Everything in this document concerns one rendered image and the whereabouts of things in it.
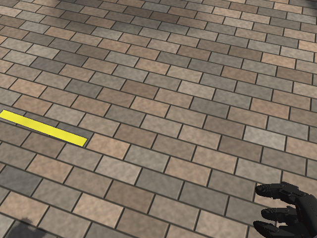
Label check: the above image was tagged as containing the robot right hand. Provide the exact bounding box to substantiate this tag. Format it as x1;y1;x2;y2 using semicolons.
253;181;317;238

